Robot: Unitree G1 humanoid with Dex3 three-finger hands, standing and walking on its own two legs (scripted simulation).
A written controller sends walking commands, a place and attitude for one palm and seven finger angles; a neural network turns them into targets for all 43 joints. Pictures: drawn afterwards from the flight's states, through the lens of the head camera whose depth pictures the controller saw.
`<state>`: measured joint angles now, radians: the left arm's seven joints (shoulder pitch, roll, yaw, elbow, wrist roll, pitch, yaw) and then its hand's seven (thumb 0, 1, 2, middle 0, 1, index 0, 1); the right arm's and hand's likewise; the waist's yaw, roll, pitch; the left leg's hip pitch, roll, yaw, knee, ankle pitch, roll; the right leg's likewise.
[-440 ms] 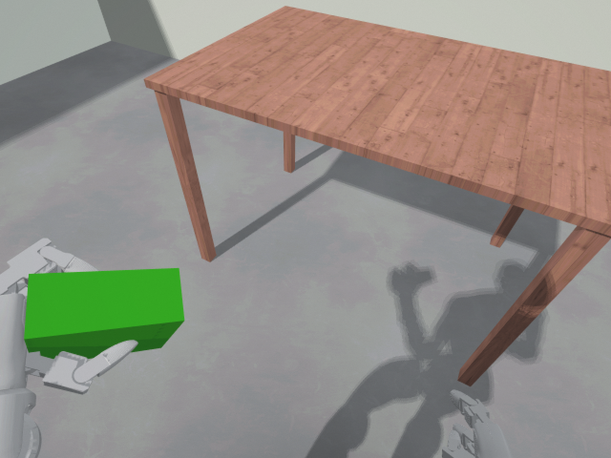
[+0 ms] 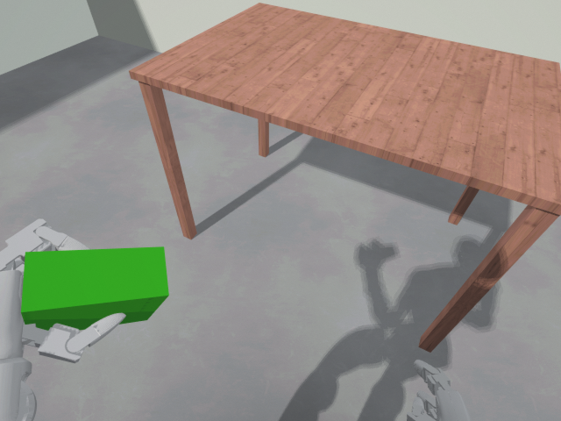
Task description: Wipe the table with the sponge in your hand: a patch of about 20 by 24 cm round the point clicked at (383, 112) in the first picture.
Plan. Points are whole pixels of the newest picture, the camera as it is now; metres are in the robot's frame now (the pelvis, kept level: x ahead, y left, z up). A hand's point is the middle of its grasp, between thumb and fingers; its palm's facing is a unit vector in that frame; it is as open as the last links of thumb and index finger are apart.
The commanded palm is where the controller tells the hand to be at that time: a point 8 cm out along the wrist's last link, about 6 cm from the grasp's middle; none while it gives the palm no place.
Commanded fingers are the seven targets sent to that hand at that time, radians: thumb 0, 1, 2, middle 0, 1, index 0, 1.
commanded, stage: walk around to get in front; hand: left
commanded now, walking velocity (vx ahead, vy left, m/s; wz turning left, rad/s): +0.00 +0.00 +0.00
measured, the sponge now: (117, 290) +0.23 +0.20 +0.14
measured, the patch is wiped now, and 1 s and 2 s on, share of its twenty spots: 0.00 0.00 0.00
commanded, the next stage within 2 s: none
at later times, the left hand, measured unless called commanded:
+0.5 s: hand (38, 320) +0.18 +0.26 +0.15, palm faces +0.48 -0.76 -0.44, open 9.6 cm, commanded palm +0.11 +0.29 +0.18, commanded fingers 0.00 0.10 1.30 -1.20 -1.60 -1.20 -1.60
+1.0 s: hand out of the picture +0.05 +0.27 +0.17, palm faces +0.69 -0.58 -0.43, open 9.6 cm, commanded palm -0.02 +0.29 +0.18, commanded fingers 0.00 0.10 1.30 -1.20 -1.60 -1.20 -1.60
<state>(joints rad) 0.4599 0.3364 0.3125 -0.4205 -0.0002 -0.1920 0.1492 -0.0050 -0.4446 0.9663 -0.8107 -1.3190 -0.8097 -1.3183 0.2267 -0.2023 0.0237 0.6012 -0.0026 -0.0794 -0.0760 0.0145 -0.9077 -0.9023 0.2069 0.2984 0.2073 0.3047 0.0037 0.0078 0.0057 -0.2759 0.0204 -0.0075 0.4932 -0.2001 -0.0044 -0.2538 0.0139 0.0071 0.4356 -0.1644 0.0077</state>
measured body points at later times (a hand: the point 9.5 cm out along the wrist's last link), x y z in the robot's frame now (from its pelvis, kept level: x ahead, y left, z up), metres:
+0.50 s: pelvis -0.01 -0.01 -0.01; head +0.02 +0.00 +0.43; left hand +0.15 +0.30 +0.18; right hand +0.18 -0.21 -0.10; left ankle +0.04 +0.12 -0.74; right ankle +0.04 -0.12 -0.74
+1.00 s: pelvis -0.03 -0.04 -0.01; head -0.02 -0.01 +0.44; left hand +0.01 +0.29 +0.20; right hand +0.22 -0.15 -0.08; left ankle -0.05 +0.11 -0.74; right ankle +0.03 -0.15 -0.69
